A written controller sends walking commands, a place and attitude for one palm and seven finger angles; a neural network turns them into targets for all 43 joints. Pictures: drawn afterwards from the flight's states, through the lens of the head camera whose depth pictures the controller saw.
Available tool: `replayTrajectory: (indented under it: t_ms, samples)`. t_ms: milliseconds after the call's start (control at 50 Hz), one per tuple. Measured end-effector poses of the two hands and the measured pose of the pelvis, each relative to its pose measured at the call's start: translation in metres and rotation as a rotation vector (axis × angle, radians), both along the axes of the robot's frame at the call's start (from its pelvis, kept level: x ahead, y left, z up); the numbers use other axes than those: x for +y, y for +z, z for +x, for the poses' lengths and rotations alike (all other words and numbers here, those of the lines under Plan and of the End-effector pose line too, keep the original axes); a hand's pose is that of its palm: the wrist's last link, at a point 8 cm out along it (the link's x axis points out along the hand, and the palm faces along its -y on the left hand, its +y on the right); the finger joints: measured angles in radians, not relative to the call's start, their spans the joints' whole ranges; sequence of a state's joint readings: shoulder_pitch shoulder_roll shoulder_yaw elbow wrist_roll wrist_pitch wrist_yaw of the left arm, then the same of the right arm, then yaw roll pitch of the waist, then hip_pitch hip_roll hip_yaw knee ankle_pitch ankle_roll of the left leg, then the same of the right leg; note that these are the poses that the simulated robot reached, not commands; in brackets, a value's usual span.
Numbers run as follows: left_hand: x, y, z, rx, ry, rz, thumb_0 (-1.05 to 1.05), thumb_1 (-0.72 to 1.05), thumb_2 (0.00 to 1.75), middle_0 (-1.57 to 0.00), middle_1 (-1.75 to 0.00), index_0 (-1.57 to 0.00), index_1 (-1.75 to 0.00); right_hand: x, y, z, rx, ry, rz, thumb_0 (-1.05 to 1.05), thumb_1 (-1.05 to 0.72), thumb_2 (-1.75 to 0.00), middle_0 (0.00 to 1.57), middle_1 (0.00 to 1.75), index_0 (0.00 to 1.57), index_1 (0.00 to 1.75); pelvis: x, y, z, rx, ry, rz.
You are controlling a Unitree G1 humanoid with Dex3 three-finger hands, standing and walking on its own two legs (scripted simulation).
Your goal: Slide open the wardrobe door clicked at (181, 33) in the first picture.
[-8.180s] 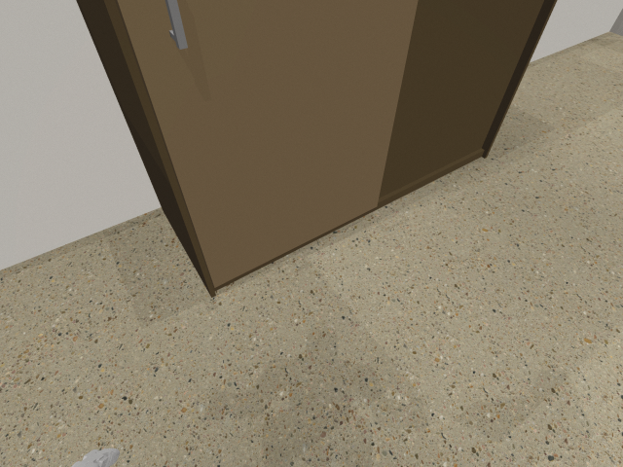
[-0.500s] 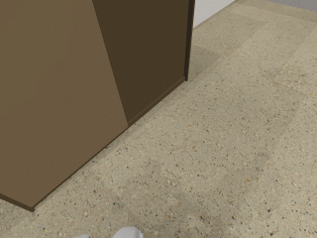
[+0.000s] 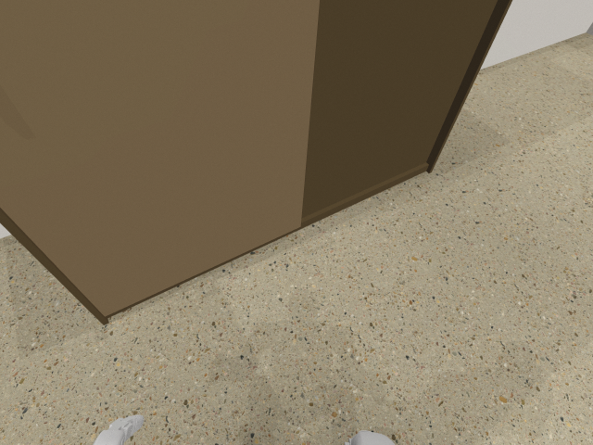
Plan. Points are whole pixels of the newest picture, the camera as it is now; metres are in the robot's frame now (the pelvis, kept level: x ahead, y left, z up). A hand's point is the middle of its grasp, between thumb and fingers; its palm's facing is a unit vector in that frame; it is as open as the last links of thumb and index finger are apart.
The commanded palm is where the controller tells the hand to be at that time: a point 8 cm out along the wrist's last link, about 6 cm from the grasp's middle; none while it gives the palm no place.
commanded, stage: turn to face it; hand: left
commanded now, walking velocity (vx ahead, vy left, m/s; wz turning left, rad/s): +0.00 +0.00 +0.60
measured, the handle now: out of the picture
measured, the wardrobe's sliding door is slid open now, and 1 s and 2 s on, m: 0.00 0.00 0.00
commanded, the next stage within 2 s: take the last steps up to it in 0.72 s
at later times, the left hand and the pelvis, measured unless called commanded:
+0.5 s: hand out of the picture -0.03 +0.16 -0.16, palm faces +0.33 -0.90 -0.28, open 7.4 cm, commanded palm none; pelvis -0.01 -0.05 +0.00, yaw +18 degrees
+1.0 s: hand out of the picture -0.05 +0.18 -0.16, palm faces +0.47 -0.85 -0.25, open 7.4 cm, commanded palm none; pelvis -0.02 -0.03 -0.01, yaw +27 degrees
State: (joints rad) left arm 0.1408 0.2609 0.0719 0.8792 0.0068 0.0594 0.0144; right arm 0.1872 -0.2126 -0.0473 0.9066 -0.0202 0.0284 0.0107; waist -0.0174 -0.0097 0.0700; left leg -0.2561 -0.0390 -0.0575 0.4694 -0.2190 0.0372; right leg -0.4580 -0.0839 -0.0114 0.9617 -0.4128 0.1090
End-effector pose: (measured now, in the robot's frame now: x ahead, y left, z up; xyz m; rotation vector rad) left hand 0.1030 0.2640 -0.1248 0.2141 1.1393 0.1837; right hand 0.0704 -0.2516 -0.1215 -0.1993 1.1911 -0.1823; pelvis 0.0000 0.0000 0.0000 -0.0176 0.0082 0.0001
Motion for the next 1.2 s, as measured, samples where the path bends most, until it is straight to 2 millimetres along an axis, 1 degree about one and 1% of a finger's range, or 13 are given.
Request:
replayTrajectory:
  t_ms: [100,160,280,380,500,620,680,760,860,940,1040,1100,1200]
  samples:
    - [-0.023,0.010,0.010,-0.072,0.015,0.016,0.00,0.90,0.90,-0.20,-0.30,-0.20,-0.30,-0.017,-0.016,-0.004,0.031,0.019,0.029,0.00,-0.90,-0.89,0.21,0.29,0.20,0.30,-0.020,-0.005,-0.003,0.000,0.062,0.016]
    - [-0.038,0.013,0.006,-0.118,0.031,0.040,0.00,0.90,0.90,-0.20,-0.30,-0.20,-0.30,-0.033,-0.031,-0.003,0.045,0.036,0.048,0.01,-0.90,-0.89,0.21,0.29,0.20,0.30,-0.035,-0.013,-0.005,-0.003,0.101,0.027]
    - [-0.055,0.024,-0.040,-0.078,0.122,0.053,0.00,0.90,0.90,-0.21,-0.30,-0.21,-0.30,-0.050,-0.031,0.010,0.077,0.111,0.057,0.01,-0.91,-0.90,0.20,0.29,0.20,0.30,-0.049,-0.004,-0.007,-0.018,0.189,0.054]
    - [-0.061,0.019,-0.086,-0.006,0.216,0.039,0.00,0.90,0.90,-0.21,-0.30,-0.21,-0.30,-0.050,-0.025,0.026,0.099,0.191,0.047,0.01,-0.91,-0.90,0.20,0.29,0.20,0.29,-0.053,0.000,-0.009,-0.017,0.256,0.069]
    - [-0.058,0.004,-0.152,0.103,0.337,0.005,0.00,0.90,0.90,-0.21,-0.30,-0.21,-0.30,-0.026,-0.019,0.060,0.090,0.310,0.018,0.01,-0.91,-0.90,0.20,0.29,0.20,0.29,-0.045,-0.001,-0.015,-0.004,0.322,0.063]
    - [-0.039,-0.025,-0.220,0.207,0.461,-0.040,0.00,0.90,0.90,-0.21,-0.30,-0.21,-0.30,0.026,-0.012,0.100,-0.030,0.439,-0.014,0.01,-0.91,-0.90,0.20,0.29,0.20,0.29,-0.022,-0.016,-0.025,0.003,0.381,0.028]
    - [-0.032,-0.029,-0.238,0.249,0.498,-0.047,0.00,0.90,0.90,-0.20,-0.30,-0.20,-0.30,0.048,-0.004,0.106,-0.069,0.482,-0.013,0.01,-0.91,-0.90,0.20,0.29,0.20,0.29,-0.016,-0.013,-0.029,-0.010,0.393,0.028]
    - [-0.028,-0.022,-0.238,0.221,0.524,-0.057,0.01,0.90,0.90,-0.20,-0.30,-0.20,-0.30,0.065,0.003,0.103,-0.072,0.512,-0.002,0.00,-0.91,-0.90,0.20,0.29,0.20,0.30,-0.013,-0.005,-0.032,-0.020,0.422,0.016]
    - [-0.030,-0.012,-0.222,0.152,0.527,-0.051,0.01,0.90,0.90,-0.20,-0.30,-0.20,-0.30,0.071,-0.002,0.091,-0.048,0.521,0.034,0.00,-0.90,-0.90,0.20,0.29,0.20,0.30,-0.016,-0.001,-0.034,-0.020,0.450,0.019]
    - [-0.039,-0.006,-0.202,0.102,0.509,-0.042,0.00,0.90,0.90,-0.20,-0.30,-0.20,-0.30,0.060,-0.013,0.078,-0.010,0.506,0.064,0.00,-0.90,-0.89,0.20,0.29,0.20,0.30,-0.024,-0.002,-0.030,-0.018,0.464,0.029]
    - [-0.061,-0.005,-0.183,0.045,0.493,-0.017,0.00,0.90,0.90,-0.20,-0.30,-0.20,-0.30,0.033,-0.040,0.063,0.069,0.472,0.090,0.00,-0.90,-0.90,0.20,0.29,0.20,0.30,-0.038,-0.012,-0.015,-0.017,0.484,0.044]
    - [-0.081,0.001,-0.190,0.048,0.541,-0.027,0.00,0.90,0.90,-0.20,-0.30,-0.20,-0.30,0.021,-0.041,0.059,0.145,0.481,0.085,0.01,-0.91,-0.90,0.20,0.29,0.20,0.30,-0.039,-0.006,-0.003,-0.019,0.496,0.051]
    - [-0.116,0.006,-0.214,0.184,0.601,-0.087,0.00,0.90,0.90,-0.20,-0.30,-0.20,-0.30,0.015,-0.031,0.071,0.178,0.469,0.079,0.01,-0.91,-0.90,0.20,0.29,0.20,0.30,-0.032,0.006,0.019,-0.008,0.509,0.065]
